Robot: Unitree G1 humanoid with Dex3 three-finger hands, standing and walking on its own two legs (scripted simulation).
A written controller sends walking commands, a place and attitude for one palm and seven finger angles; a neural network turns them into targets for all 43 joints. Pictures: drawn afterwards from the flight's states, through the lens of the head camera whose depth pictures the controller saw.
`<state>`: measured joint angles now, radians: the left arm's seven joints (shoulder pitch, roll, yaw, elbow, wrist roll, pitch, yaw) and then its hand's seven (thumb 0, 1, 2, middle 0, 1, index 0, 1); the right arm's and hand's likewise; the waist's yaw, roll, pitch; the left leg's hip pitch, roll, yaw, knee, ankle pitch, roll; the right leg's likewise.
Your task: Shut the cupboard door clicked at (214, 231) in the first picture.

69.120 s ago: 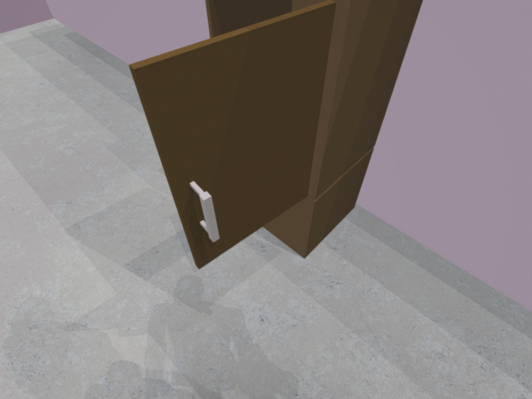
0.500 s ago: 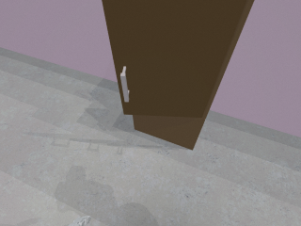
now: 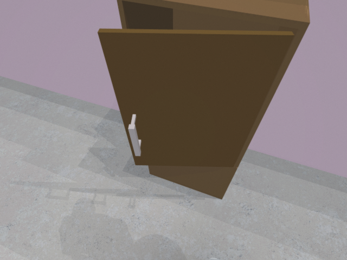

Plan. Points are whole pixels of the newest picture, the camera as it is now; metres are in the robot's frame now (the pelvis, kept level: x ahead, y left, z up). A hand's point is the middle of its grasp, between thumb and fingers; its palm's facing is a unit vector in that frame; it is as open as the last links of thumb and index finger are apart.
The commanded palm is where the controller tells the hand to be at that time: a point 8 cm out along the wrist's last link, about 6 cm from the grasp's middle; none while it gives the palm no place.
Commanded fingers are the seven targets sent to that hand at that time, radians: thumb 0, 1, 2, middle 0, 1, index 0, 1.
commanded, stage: come to a stop and stand still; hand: left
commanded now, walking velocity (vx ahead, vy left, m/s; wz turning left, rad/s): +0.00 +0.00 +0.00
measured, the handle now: (136, 136) +0.50 +0.15 -0.09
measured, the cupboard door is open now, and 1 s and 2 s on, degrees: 19 19 19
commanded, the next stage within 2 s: look again from close up in 1.54 s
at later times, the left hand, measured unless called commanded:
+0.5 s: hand out of the picture +0.14 +0.21 -0.18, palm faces +0.03 -0.98 -0.22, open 7.4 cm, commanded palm none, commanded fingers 0.00 0.90 0.90 -0.20 -0.30 -0.20 -0.30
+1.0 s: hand out of the picture +0.04 +0.14 -0.17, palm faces -0.03 -0.98 -0.20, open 7.3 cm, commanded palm none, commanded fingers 0.00 0.90 0.90 -0.20 -0.30 -0.20 -0.30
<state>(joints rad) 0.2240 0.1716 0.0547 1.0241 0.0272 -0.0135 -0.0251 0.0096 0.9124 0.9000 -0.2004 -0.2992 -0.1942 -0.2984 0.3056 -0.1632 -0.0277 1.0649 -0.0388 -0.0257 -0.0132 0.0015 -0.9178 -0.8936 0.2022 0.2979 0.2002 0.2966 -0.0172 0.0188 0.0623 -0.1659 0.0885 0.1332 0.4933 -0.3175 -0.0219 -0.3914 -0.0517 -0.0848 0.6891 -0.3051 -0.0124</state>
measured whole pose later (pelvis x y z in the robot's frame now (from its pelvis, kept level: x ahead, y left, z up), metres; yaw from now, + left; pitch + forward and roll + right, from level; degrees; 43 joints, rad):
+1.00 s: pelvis +0.02 -0.03 +0.00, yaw -2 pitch -1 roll -1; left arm 0.27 0.14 0.02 1.06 0.02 0.03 0.02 0.01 0.92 0.90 -0.20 -0.30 -0.20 -0.30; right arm 0.30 -0.20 -0.04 1.08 -0.02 0.04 -0.01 0.00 -0.91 -0.89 0.20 0.30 0.20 0.30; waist -0.03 0.03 0.02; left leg -0.30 0.03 0.03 0.55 -0.24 0.00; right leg -0.19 -0.01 0.00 0.50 -0.30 0.01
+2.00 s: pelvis +0.04 -0.02 +0.00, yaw -2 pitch -1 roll +0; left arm 0.27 0.19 -0.01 1.05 0.02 -0.02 0.04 0.01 0.91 0.90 -0.20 -0.30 -0.20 -0.30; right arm 0.25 -0.19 0.00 1.04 -0.02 -0.02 -0.01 0.01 -0.93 -0.89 0.20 0.30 0.20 0.30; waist 0.00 0.02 0.02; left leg -0.25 -0.01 0.04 0.54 -0.28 0.03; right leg -0.17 -0.05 0.02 0.53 -0.35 0.04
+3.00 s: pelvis -0.01 -0.04 -0.12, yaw -1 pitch +17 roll -2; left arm 0.40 0.22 0.19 0.04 -0.31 -0.39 -0.29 0.02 0.90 0.90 -0.74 -0.89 -0.74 -0.89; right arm 0.25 -0.19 -0.01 0.57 0.02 -0.24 -0.06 0.01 -0.90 -0.89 0.20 0.30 0.20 0.30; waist 0.01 0.04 -0.19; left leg -1.08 0.03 -0.04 1.30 -0.51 -0.02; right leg -1.00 0.01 -0.07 1.28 -0.58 -0.03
